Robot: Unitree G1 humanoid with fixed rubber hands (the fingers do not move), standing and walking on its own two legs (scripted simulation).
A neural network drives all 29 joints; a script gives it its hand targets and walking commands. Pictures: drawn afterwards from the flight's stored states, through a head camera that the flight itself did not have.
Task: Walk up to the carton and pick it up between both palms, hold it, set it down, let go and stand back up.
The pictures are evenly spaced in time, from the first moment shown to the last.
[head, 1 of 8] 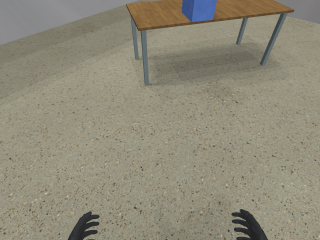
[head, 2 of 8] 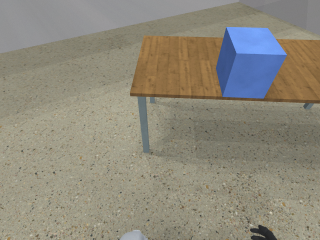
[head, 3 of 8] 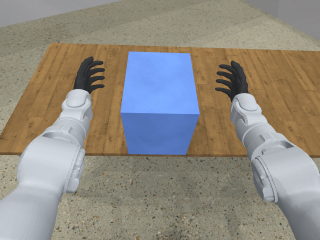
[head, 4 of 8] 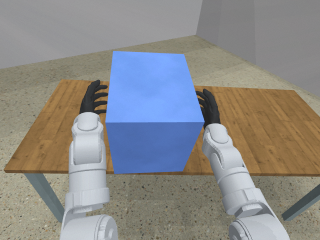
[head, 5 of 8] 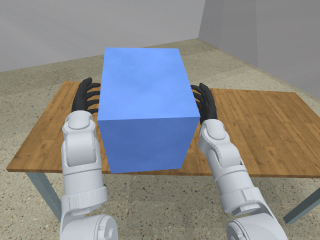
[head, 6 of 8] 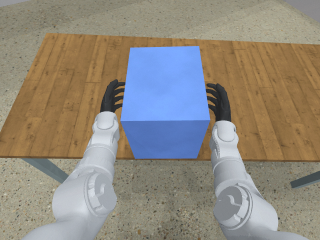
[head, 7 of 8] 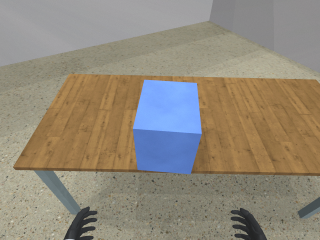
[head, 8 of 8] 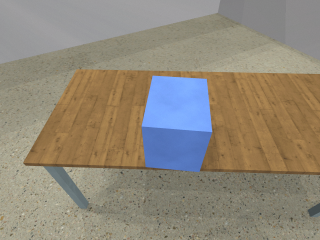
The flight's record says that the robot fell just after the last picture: no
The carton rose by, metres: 0.22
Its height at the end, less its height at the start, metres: +0.00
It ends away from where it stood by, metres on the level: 0.02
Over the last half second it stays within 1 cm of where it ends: yes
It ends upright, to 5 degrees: yes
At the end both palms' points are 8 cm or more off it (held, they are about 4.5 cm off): yes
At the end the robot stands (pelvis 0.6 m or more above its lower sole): yes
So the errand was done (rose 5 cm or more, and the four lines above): yes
